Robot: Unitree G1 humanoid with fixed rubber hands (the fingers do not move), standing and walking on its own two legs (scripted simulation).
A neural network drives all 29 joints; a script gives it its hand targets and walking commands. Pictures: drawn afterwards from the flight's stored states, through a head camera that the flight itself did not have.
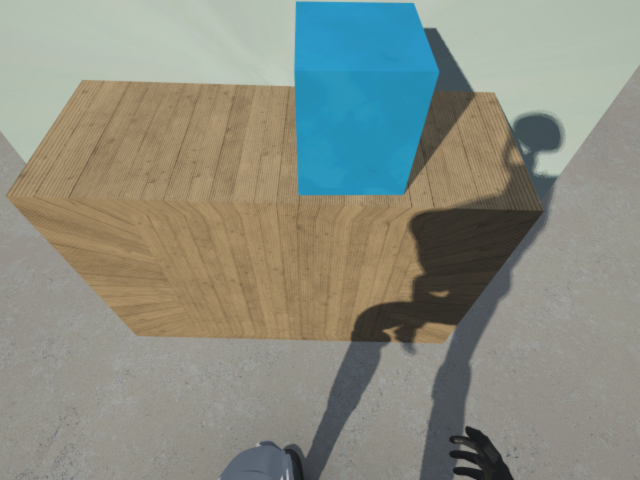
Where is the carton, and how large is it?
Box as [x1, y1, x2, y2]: [294, 1, 438, 194]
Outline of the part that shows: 296,1 294,76 298,194 403,194 438,74 438,69 413,3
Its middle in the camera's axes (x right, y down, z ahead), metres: +0.06 -0.24 +0.69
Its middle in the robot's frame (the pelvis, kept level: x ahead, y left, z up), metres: +0.70 -0.02 +0.05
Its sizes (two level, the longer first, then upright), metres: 0.210 0.200 0.250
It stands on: a pedestal, 0.67 m high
